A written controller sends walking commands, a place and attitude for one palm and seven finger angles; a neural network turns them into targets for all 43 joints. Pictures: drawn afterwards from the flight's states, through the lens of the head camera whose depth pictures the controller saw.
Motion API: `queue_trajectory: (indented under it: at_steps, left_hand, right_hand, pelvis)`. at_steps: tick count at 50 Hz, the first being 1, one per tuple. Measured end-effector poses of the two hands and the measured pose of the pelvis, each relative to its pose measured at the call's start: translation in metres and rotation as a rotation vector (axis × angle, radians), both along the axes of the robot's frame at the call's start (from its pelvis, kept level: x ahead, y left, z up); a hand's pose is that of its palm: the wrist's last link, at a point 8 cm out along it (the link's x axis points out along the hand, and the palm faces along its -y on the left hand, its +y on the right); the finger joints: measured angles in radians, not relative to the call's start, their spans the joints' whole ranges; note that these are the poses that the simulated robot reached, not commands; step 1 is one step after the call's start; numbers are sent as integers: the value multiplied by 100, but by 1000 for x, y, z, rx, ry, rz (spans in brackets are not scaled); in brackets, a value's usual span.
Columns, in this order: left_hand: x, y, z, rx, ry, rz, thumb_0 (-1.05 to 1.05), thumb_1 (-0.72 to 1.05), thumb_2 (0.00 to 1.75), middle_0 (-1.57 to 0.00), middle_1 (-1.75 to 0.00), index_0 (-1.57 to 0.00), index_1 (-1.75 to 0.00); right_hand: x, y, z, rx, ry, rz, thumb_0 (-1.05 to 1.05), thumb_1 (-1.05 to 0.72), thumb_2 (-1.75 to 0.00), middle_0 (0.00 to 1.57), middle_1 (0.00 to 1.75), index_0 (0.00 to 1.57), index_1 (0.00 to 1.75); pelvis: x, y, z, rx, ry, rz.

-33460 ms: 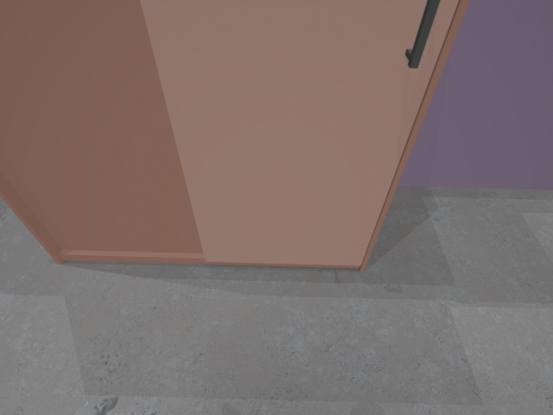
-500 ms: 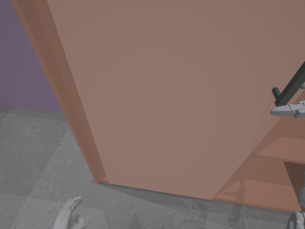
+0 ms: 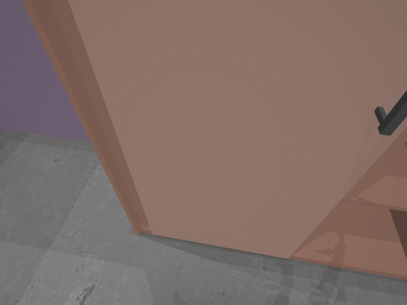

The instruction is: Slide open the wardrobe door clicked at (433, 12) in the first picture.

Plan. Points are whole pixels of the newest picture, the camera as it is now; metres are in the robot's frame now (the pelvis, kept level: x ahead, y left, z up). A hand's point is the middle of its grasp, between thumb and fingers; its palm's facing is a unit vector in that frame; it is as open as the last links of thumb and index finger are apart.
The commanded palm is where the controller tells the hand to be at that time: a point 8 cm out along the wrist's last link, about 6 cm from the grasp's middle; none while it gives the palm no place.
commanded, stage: slip the hand off the handle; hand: right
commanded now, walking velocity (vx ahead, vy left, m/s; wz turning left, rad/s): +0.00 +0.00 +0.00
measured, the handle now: out of the picture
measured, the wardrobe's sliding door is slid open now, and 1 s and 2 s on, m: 0.55 0.55 0.55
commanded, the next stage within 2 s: draw the hand back to the body in 0.62 s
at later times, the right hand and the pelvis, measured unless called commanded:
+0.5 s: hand out of the picture +0.27 -0.34 +0.24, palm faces +0.41 +0.90 -0.13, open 14.7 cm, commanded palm +0.23 -0.37 +0.24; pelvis -0.01 -0.02 +0.00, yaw -2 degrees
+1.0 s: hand out of the picture +0.23 -0.30 +0.22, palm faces +0.12 +0.99 -0.10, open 14.7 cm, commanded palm +0.19 -0.35 +0.23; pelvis -0.02 -0.01 +0.01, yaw -2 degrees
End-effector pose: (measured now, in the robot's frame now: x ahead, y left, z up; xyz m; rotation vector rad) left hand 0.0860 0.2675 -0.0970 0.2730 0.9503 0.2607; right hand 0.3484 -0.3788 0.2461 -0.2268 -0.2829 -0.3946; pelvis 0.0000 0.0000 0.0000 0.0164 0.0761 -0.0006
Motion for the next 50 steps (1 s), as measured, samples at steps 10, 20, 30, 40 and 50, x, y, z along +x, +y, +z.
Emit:
queue_trajectory:
  at_steps: [10,20,30,40,50]
  left_hand:
    - [8,-17,2,-43,-49,25,1,90,90,-20,-30,-20,-30]
    - [82,-53,27,-50,-246,-137,1,90,90,-20,-30,-20,-30]
    - [120,-90,55,-98,-403,-247,1,90,90,-20,-30,-20,-30]
    - [95,-85,45,-91,-343,-255,1,90,90,-20,-30,-20,-30]
    - [80,-62,47,-98,-396,-184,1,90,90,-20,-30,-20,-30]
  right_hand:
    - [-39,-6,-9,13,-19,30,-1,55,-20,25,115,26,116]
    - [-101,-7,-3,-16,-73,-12,-1,56,-20,25,115,26,116]
    - [-135,5,-3,5,-59,-2,-1,56,-20,25,115,26,116]
    - [-152,3,-6,47,-24,2,-1,56,-20,25,115,26,116]
    - [-145,24,-20,127,234,270,-1,55,-20,25,115,25,116]
  pelvis:
    - [9,-12,2,-5,-23,29]
    - [1,-20,3,2,-70,-13]
    - [-10,-20,6,0,-108,-32]
    - [-20,-13,8,1,-143,-48]
    - [-21,-12,9,5,-166,-32]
